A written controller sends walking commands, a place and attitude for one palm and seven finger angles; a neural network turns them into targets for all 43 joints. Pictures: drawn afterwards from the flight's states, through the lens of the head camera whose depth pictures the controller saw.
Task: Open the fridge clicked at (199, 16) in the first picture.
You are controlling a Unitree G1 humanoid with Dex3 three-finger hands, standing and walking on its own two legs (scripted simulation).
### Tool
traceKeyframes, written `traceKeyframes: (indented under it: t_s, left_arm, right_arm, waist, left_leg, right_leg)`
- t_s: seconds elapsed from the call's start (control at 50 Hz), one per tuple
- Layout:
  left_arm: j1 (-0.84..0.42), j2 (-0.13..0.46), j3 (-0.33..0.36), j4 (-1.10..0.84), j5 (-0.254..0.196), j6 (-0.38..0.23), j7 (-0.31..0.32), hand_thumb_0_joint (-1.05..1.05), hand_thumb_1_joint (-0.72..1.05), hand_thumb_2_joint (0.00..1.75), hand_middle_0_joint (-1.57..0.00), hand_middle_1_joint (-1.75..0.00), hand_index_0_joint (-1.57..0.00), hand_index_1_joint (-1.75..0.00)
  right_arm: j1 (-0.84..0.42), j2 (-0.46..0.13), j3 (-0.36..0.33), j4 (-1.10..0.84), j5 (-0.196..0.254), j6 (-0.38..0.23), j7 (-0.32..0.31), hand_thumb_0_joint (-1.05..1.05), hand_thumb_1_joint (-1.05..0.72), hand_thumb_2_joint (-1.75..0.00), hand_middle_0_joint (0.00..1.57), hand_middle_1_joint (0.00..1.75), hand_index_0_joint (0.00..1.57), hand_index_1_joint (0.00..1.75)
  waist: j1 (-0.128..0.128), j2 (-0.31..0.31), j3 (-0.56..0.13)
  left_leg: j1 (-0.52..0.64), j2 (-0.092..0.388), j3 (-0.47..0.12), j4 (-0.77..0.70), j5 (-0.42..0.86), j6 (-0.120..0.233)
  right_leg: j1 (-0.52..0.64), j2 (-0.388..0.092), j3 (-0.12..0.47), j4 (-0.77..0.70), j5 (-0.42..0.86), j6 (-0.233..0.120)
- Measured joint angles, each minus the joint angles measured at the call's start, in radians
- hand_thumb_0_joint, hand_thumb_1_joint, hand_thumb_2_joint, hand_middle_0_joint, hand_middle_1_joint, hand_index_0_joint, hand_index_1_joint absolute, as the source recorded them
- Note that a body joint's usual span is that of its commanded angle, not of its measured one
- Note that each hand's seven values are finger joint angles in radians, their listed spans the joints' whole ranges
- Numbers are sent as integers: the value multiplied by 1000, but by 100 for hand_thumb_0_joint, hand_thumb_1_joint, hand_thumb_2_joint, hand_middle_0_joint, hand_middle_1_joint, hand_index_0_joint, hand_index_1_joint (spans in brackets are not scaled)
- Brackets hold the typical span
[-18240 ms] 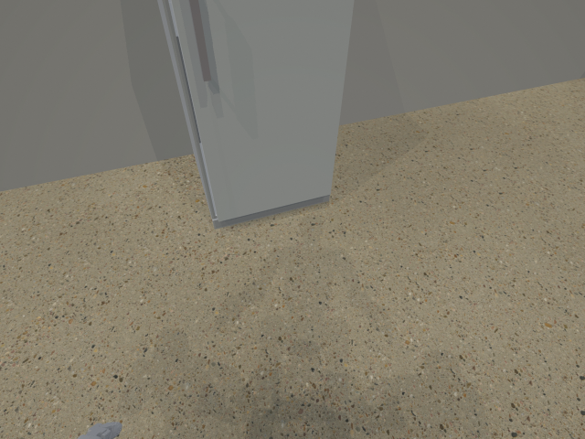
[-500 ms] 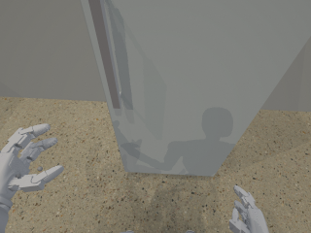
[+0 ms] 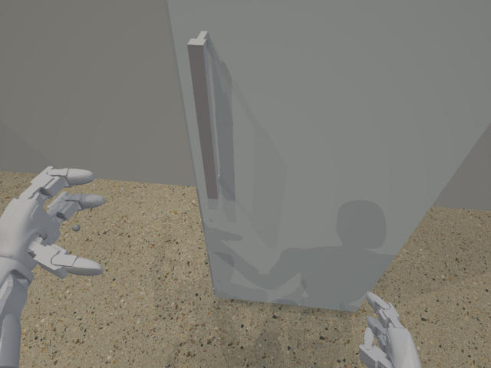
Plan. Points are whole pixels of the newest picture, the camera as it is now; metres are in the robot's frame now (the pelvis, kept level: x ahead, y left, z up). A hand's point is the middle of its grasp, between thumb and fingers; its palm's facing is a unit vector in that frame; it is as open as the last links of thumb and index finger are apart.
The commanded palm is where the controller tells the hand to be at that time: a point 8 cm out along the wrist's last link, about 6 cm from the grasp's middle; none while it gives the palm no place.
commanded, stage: raise the hand to about handle height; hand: left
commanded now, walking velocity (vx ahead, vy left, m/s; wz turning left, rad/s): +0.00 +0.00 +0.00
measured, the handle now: (209, 128) +0.48 +0.13 +0.16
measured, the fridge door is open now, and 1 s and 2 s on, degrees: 0 0 0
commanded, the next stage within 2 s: move the hooked fingers beside the handle in 0.82 s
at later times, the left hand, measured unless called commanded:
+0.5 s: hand (85, 180) +0.29 +0.25 +0.20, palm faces +0.05 -1.00 -0.08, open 14.0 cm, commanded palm +0.25 +0.30 +0.20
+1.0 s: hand (92, 191) +0.28 +0.24 +0.19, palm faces +0.09 -0.99 -0.07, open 14.0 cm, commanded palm +0.26 +0.28 +0.20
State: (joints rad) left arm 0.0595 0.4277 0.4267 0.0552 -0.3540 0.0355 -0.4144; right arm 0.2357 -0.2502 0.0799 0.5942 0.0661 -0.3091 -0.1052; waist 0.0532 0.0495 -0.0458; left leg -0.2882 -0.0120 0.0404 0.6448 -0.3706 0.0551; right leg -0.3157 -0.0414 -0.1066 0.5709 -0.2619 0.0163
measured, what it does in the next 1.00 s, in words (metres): stands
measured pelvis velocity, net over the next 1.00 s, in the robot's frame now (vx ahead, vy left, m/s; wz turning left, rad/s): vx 0.00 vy -0.03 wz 0.00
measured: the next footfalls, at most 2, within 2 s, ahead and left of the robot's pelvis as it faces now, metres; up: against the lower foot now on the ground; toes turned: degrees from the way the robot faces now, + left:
none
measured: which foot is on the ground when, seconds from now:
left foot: down 0.00-1.00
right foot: down 0.00-1.00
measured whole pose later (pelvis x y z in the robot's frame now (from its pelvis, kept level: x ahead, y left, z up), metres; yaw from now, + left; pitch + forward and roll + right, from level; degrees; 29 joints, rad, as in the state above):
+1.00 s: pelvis +0.00 -0.03 +0.01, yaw +0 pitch -2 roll -1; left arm -0.13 0.46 0.46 0.16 -0.33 0.18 -0.41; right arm 0.21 -0.27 0.07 0.62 0.09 -0.22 -0.12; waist 0.05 0.07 -0.03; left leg -0.17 0.01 0.03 0.51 -0.30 0.01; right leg -0.22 -0.01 -0.12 0.47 -0.22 -0.03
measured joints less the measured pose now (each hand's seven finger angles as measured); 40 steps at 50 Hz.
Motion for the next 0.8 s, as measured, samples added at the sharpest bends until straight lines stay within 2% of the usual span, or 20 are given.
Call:
traceKeyframes:
  t_s: [0.06,0.2,0.26,0.36,0.52,0.62,0.68,0.8]
  left_arm:
    - [-16,-2,-12,-18,17,44,4,-1,-43,33,-30,-116,-30,-116]
    - [-90,21,30,-28,2,40,1,-1,-48,31,-30,-119,-30,-119]
    - [-149,45,50,29,6,85,-5,-1,-49,30,-30,-119,-30,-119]
    - [-209,62,36,66,33,168,-11,-1,-50,30,-30,-120,-30,-120]
    - [-169,54,58,60,-2,155,-27,-1,-50,30,-30,-120,-30,-120]
    - [-161,35,57,64,21,171,4,-1,-50,30,-30,-120,-30,-120]
    - [-155,19,44,37,33,155,14,-1,-50,30,-30,-120,-30,-120]
    - [-165,29,46,47,17,129,1,-1,-50,30,-30,-120,-30,-120]
  right_arm:
    - [-3,-1,1,-4,-1,13,-1,1,-90,-90,20,30,21,30]
    - [-2,10,13,24,-1,37,-3,1,-90,-90,20,30,21,30]
    - [-3,4,14,30,9,53,-6,1,-90,-90,20,30,21,30]
    - [-8,-16,7,26,17,74,-9,1,-90,-90,20,30,21,30]
    - [-15,-18,-3,17,19,94,5,1,-90,-90,20,30,21,30]
    - [-15,-25,-13,13,22,98,2,1,-90,-90,20,30,21,30]
    - [-18,-27,-16,15,21,94,-6,1,-90,-90,20,30,21,30]
    - [-29,-17,-10,24,21,90,-14,1,-90,-90,20,30,20,30]
  waist:
    - [6,6,9]
    - [13,-4,13]
    - [12,0,13]
    - [5,14,23]
    - [-13,13,4]
    - [-5,8,15]
    - [0,9,23]
    - [-3,11,18]
  left_leg:
    - [23,-4,2,-29,13,1]
    - [78,-2,-2,-90,36,-8]
    - [89,-1,-5,-105,44,-11]
    - [101,-1,-8,-129,59,-14]
    - [113,10,3,-152,65,-26]
    - [115,18,-1,-147,65,-33]
    - [121,20,-5,-146,66,-36]
    - [129,24,-9,-149,69,-41]
  right_leg:
    - [21,-2,2,-23,10,1]
    - [72,4,-1,-75,26,-6]
    - [83,6,-5,-88,31,-9]
    - [92,6,-8,-103,40,-14]
    - [89,19,3,-108,40,-25]
    - [94,26,-1,-106,38,-33]
    - [101,28,-5,-107,39,-36]
    - [110,32,-9,-109,40,-41]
